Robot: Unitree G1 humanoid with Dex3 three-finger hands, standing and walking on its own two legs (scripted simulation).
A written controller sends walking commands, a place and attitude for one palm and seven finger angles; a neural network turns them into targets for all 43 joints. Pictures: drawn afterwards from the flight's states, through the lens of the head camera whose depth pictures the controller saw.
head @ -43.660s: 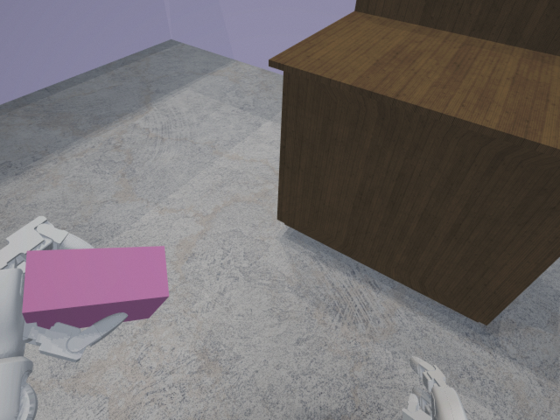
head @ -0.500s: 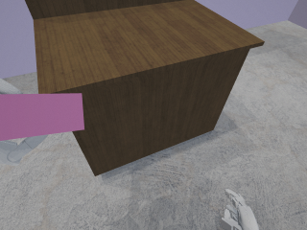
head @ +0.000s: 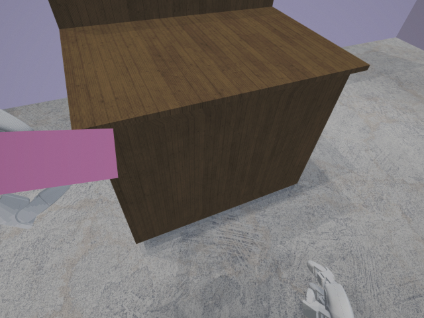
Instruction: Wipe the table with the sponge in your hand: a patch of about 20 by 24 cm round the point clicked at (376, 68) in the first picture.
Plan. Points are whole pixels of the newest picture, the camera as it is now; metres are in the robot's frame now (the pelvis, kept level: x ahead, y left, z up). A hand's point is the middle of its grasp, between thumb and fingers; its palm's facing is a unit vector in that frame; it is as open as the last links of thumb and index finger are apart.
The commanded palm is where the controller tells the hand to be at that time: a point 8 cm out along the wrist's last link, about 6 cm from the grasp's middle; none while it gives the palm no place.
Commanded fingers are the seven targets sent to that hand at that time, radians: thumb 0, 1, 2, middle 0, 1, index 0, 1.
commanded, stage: stop stepping back and stand still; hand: left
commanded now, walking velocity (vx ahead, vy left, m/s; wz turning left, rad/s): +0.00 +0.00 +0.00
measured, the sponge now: (68, 157) +0.24 +0.20 +0.25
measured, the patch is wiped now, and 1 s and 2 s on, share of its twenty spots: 0.95 0.95 0.95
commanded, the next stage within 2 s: stand and wait in 0.14 s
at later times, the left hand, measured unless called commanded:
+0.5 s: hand (6, 165) +0.21 +0.25 +0.26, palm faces +0.52 -0.80 -0.31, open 9.7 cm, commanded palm +0.15 +0.29 +0.27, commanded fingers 0.00 0.10 1.30 -1.20 -1.60 -1.20 -1.60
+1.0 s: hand (15, 163) +0.22 +0.25 +0.26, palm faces +0.50 -0.80 -0.32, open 9.7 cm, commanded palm +0.16 +0.29 +0.27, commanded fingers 0.00 0.10 1.30 -1.20 -1.60 -1.20 -1.60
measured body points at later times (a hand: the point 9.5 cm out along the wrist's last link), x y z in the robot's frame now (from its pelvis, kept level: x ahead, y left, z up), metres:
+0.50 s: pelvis -0.01 +0.01 +0.00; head +0.00 +0.02 +0.45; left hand +0.18 +0.29 +0.28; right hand +0.17 -0.22 -0.08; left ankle +0.03 +0.11 -0.74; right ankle +0.03 -0.11 -0.74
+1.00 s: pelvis +0.00 +0.01 +0.00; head +0.01 +0.02 +0.45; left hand +0.19 +0.29 +0.27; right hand +0.18 -0.22 -0.07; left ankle +0.03 +0.11 -0.74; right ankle +0.03 -0.11 -0.74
